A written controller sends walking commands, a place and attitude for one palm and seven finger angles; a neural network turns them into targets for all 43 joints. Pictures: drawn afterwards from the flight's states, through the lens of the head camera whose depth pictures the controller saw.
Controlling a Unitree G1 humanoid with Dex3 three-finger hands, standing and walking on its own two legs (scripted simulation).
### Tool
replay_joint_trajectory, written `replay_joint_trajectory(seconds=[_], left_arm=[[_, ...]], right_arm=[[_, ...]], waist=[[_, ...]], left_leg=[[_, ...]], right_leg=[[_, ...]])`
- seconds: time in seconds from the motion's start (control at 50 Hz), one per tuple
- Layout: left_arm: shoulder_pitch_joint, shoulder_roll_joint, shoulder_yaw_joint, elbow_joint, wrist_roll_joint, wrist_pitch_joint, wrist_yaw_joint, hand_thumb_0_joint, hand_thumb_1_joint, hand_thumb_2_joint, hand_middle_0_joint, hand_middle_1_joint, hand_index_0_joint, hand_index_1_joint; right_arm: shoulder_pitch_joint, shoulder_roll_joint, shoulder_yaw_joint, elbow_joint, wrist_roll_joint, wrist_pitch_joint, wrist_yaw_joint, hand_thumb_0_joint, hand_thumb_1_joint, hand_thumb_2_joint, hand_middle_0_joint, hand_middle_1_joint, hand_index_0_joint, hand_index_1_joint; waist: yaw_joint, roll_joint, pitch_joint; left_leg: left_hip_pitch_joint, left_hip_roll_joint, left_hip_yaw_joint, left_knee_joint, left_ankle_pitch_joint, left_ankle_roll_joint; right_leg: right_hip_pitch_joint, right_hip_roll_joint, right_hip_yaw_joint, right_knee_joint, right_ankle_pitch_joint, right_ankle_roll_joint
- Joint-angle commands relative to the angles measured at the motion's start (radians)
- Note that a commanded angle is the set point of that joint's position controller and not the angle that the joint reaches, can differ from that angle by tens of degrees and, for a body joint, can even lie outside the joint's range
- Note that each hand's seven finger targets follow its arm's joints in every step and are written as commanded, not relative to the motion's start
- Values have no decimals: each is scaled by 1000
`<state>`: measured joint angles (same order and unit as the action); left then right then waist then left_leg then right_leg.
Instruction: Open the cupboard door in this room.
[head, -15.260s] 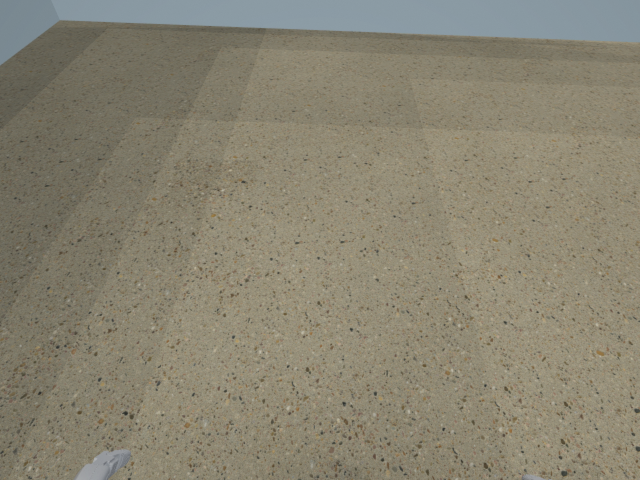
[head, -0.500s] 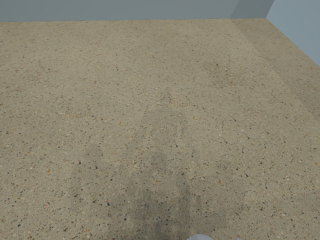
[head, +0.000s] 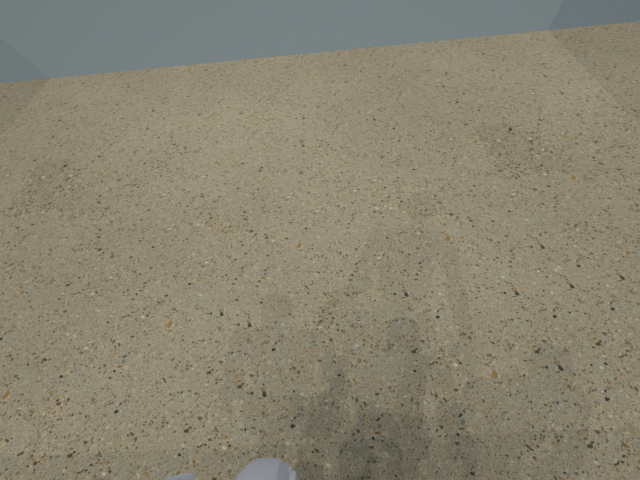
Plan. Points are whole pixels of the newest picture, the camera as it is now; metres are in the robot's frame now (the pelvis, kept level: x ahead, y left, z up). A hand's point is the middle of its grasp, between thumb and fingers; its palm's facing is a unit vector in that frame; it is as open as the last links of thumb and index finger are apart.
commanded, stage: turn or walk to find it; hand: left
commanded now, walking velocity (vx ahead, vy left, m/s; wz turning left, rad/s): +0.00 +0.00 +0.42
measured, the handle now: out of the picture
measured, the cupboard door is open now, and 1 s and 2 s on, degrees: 0 0 0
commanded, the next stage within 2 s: none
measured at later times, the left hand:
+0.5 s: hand out of the picture -0.04 +0.28 -0.18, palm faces +0.27 -0.94 -0.23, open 7.4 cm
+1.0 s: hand out of the picture -0.03 +0.19 -0.14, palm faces +0.39 -0.87 -0.29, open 7.4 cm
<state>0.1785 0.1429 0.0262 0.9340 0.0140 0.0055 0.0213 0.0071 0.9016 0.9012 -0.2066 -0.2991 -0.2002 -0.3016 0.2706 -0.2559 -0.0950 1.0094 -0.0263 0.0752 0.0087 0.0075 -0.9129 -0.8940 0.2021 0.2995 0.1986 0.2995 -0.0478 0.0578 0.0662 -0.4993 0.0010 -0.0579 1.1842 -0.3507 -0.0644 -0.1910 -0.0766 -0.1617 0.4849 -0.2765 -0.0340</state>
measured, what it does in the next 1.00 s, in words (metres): steps on the spot, turning left: left foot, then right foot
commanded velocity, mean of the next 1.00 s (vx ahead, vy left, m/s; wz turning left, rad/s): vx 0.00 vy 0.00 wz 0.42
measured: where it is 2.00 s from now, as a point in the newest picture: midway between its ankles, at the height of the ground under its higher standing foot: outside the picture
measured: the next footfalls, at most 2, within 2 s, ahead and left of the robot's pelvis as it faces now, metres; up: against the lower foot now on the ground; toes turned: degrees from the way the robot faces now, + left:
left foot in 0.28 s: -0.01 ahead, +0.16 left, +0.00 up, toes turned +12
right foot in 0.82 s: +0.03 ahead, -0.07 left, +0.00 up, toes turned +16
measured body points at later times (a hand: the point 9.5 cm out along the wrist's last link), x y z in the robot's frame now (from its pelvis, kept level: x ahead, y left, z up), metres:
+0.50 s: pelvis -0.03 +0.06 +0.00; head -0.01 +0.09 +0.45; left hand -0.05 +0.33 -0.16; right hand +0.13 -0.16 -0.13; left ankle -0.04 +0.15 -0.74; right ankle -0.02 -0.10 -0.66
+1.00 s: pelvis -0.04 -0.02 +0.00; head -0.01 -0.05 +0.45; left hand -0.05 +0.24 -0.12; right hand +0.06 -0.25 -0.18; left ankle -0.12 +0.13 -0.65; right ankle -0.01 -0.09 -0.74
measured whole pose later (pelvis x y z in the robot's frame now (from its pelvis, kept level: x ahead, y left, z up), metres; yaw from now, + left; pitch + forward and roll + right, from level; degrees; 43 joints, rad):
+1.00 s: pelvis -0.04 -0.02 +0.00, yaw +24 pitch -2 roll +3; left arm 0.17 0.15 0.03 0.93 0.01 0.01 0.02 0.01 0.90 0.90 -0.21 -0.30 -0.20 -0.30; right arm 0.27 -0.25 -0.10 1.01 -0.03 0.07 0.01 0.01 -0.91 -0.89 0.20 0.30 0.20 0.30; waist -0.05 0.07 0.07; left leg -0.50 -0.04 -0.07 1.15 -0.37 -0.05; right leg -0.20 -0.06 -0.13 0.50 -0.27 -0.05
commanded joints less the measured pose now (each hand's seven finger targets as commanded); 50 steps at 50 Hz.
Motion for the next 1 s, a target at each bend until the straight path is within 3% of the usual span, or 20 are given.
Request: replay_joint_trajectory(seconds=[0.0,0.14,0.2,0.24,0.26,0.28,0.3,0.32,0.4,0.46,0.66,0.76,0.78,0.8,0.82,0.84,0.86,0.88,0.92,0.98], left_arm=[[56,197,54,-52,5,-24,15,0,900,900,-200,-300,-200,-300],[124,255,72,-13,20,-12,11,0,900,900,-200,-300,-200,-300],[104,275,75,-4,17,-6,8,0,900,900,-200,-300,-200,-300],[85,257,74,-7,3,2,7,0,900,900,-200,-300,-200,-300],[101,203,67,-30,-4,10,4,0,900,900,-200,-300,-200,-300],[54,148,42,-61,-1,18,2,0,900,900,-200,-300,-200,-300],[29,175,46,-63,3,28,6,0,900,900,-200,-300,-200,-300],[7,166,46,-49,7,37,7,0,900,900,-200,-300,-200,-300],[33,185,55,-8,3,31,-9,0,900,900,-200,-300,-200,-300],[36,186,54,-4,5,30,-9,0,900,900,-200,-300,-200,-300],[-67,152,44,-70,-4,27,-1,0,900,900,-200,-300,-200,-300],[37,155,45,-51,-11,8,4,0,900,900,-200,-300,-200,-300],[71,176,52,-42,-8,-1,7,0,900,900,-200,-300,-200,-300],[101,246,63,-40,4,-11,14,0,900,900,-200,-300,-200,-300],[103,314,78,-50,12,-14,17,0,900,900,-200,-300,-200,-300],[85,294,68,-61,2,-7,20,0,900,900,-200,-300,-200,-300],[17,256,73,-73,-1,-14,23,0,900,900,-200,-300,-200,-300],[-33,229,63,-87,-2,-12,18,0,900,900,-200,-300,-200,-300],[-61,182,47,-94,-5,-16,15,0,900,900,-200,-300,-200,-300],[-7,178,47,-78,-5,-24,14,0,900,900,-200,-300,-200,-300]], right_arm=[[-35,-44,-5,-61,2,-13,3,0,-900,-900,200,300,200,300],[-143,-18,20,-95,16,-32,2,0,-900,-900,200,300,200,300],[-105,-25,23,-93,20,-43,-2,0,-900,-900,200,300,200,300],[-39,-65,17,-77,17,-59,0,0,-900,-900,200,300,200,300],[-6,-155,-3,-78,10,-71,-3,0,-900,-900,200,300,200,300],[34,-231,-21,-70,10,-64,-11,0,-900,-900,200,300,200,300],[39,-231,-18,-62,7,-55,-13,0,-900,-900,200,300,200,300],[5,-193,-7,-67,5,-61,-24,0,-900,-900,200,300,200,300],[-99,-139,15,-99,9,-69,-32,0,-900,-900,200,300,200,300],[-73,-134,11,-99,13,-75,-30,0,-900,-900,200,300,200,300],[-20,-134,-5,-96,-1,-62,-26,0,-900,-900,200,300,200,300],[-49,-128,-11,-105,3,-55,-21,0,-900,-900,200,300,200,300],[-54,-106,-11,-107,10,-55,-18,0,-900,-900,200,300,200,300],[-35,-51,-3,-115,20,-56,-12,0,-900,-900,200,300,200,300],[-54,-23,2,-142,16,-55,-13,0,-900,-900,200,300,200,300],[-71,-64,-10,-133,4,-42,-14,0,-900,-900,200,300,200,300],[-34,-69,-15,-107,0,-27,-12,0,-900,-900,200,300,200,300],[-16,-70,-20,-81,0,-19,-7,0,-900,-900,200,300,200,300],[36,-47,-17,-49,0,-13,3,0,-900,-900,200,300,200,300],[44,-44,-15,-38,1,-7,4,0,-900,-900,200,300,200,300]], waist=[[58,-231,-31],[105,-266,-66],[78,-265,-109],[29,-165,-148],[11,84,-182],[-11,252,-147],[-15,151,-142],[-7,191,-114],[45,102,-61],[43,59,-84],[9,91,-78],[61,70,-135],[79,20,-149],[89,-174,-170],[101,-352,-125],[96,-249,-98],[59,-312,-67],[36,-227,-26],[4,-179,-9],[23,-223,-18]], left_leg=[[-75,38,16,-25,-12,-18],[63,34,108,-367,-127,-2],[167,16,146,-541,-49,13],[373,41,120,-790,188,32],[520,231,-136,-857,395,104],[526,398,-315,-857,733,205],[468,423,-245,-834,690,253],[418,357,-223,-853,660,233],[397,236,-119,-851,618,196],[422,219,-118,-862,596,196],[364,229,-283,-851,467,245],[242,163,-290,-763,448,197],[159,120,-259,-717,345,154],[-6,25,-156,-569,114,90],[-118,-88,-10,-344,-206,34],[-77,-46,-54,-182,-227,39],[-69,-17,-83,-90,-178,40],[-55,-16,-61,-12,-109,34],[-56,-1,-29,38,-13,20],[-68,8,-9,65,46,-5]], right_leg=[[75,-252,165,-183,254,-77],[119,-291,127,-96,452,-113],[115,-286,91,-27,474,-86],[2,-243,20,118,349,-4],[-197,-132,-33,305,50,67],[-363,-42,10,465,-381,110],[-330,-58,81,560,-369,92],[-344,-63,123,587,-312,95],[-354,-39,133,662,-127,113],[-353,-32,138,652,-84,126],[-267,9,151,388,-178,115],[-1,49,120,24,-4,93],[119,16,139,-100,83,85],[261,-168,311,-190,59,36],[220,-388,520,-217,182,-79],[84,-406,473,-213,227,-129],[3,-356,426,-242,121,-118],[-40,-297,366,-245,58,-95],[-38,-217,232,-216,129,-46],[5,-203,174,-226,126,-38]])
